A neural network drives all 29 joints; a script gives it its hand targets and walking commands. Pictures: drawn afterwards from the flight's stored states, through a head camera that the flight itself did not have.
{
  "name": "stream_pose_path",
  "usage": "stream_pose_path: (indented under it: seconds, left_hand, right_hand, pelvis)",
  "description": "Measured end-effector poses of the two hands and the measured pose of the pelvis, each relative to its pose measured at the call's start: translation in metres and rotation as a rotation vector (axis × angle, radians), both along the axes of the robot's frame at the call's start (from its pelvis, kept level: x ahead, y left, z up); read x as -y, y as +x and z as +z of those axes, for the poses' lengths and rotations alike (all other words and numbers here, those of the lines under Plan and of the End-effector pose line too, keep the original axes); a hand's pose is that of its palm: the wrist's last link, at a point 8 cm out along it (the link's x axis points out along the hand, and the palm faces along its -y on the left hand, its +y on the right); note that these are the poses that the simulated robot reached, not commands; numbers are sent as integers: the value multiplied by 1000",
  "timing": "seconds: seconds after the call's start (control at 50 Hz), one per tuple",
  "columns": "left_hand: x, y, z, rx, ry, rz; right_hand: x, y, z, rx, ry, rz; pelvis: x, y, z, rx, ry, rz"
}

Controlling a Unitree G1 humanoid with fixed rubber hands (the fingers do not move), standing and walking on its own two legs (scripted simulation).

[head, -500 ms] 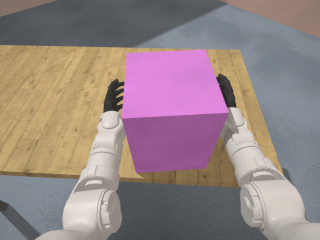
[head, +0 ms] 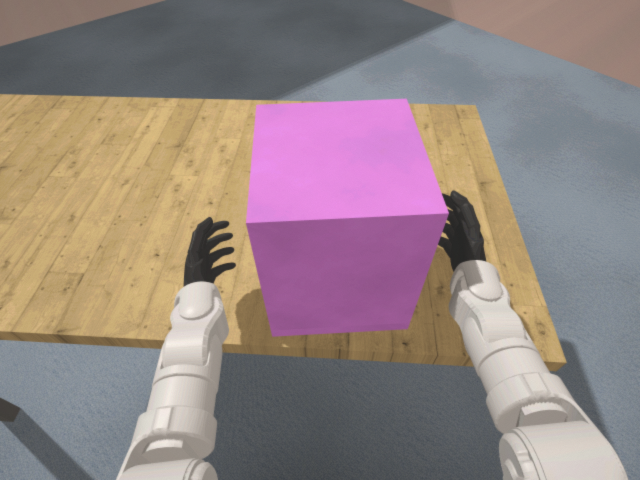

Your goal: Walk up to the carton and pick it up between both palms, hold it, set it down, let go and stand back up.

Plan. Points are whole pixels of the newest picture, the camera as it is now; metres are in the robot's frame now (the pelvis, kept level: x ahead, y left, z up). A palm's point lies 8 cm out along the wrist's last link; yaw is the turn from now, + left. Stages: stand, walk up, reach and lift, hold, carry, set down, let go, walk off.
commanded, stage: set down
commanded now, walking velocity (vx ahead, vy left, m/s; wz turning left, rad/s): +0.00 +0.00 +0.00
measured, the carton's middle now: (336, 223) +0.42 +0.01 +0.07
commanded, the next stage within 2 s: none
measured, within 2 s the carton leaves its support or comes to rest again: neither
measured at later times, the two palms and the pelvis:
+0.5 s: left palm (197, 321) +0.27 +0.17 +0.06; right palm (483, 312) +0.29 -0.16 +0.07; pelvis -0.05 +0.01 +0.00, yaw +0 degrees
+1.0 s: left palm (170, 382) +0.21 +0.19 +0.04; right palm (515, 374) +0.22 -0.18 +0.05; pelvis -0.04 +0.00 +0.00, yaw +0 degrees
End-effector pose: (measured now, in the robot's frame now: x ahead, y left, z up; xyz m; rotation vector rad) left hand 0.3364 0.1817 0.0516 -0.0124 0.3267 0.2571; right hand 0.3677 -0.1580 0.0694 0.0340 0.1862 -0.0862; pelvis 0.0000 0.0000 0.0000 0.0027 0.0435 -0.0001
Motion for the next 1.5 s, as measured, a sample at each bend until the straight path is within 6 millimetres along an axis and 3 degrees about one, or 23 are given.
stream_pose_path:
  seconds: [0.2,0.44,0.68,1.04,1.5]
  left_hand:
    - [-1,-36,10,20,-17,-26]
    - [9,-61,11,-9,-22,-49]
    - [7,-76,4,-29,-27,-39]
    - [-12,-131,-10,-69,-19,2]
    - [-8,-132,-27,-171,-29,-39]
  right_hand:
    - [5,-45,2,-12,-9,24]
    - [2,-77,-2,-55,-10,47]
    - [9,-97,-10,-58,-15,35]
    - [25,-154,-16,-66,-12,-4]
    - [26,-159,-34,-180,-9,-4]
  pelvis:
    - [-3,-28,-1,38,-4,0]
    - [-5,-50,-3,69,-7,0]
    - [-5,-47,-3,65,-7,0]
    - [-4,-39,-2,54,-6,0]
    - [-4,-36,-2,50,-5,0]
